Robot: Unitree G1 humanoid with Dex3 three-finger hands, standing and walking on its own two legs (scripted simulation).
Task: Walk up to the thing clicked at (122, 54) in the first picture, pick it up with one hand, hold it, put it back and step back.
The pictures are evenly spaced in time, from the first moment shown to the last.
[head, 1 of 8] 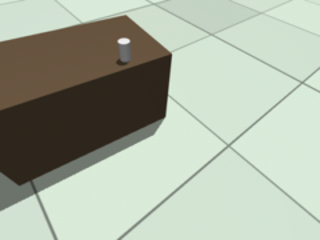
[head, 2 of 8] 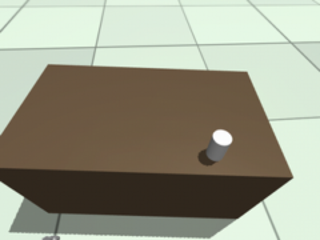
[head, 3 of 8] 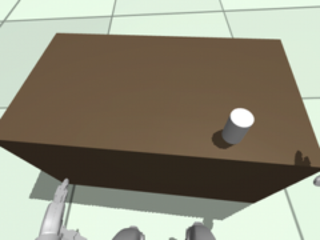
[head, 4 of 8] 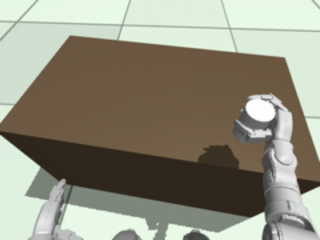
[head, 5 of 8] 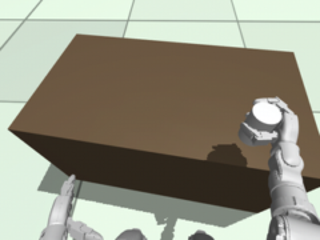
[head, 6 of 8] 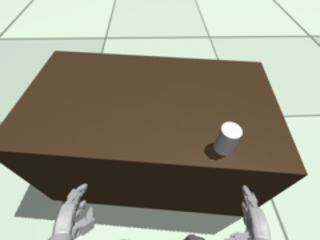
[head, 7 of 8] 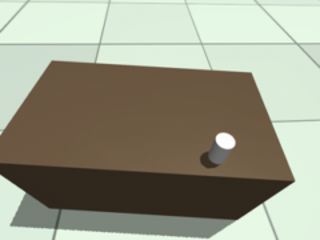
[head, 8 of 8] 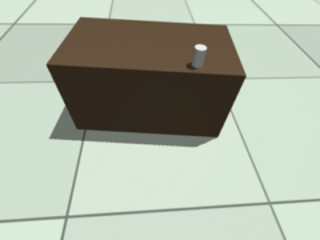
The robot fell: no
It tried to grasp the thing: yes
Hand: right
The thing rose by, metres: 0.24
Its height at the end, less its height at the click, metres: +0.00
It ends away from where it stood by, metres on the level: 0.01
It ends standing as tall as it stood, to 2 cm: yes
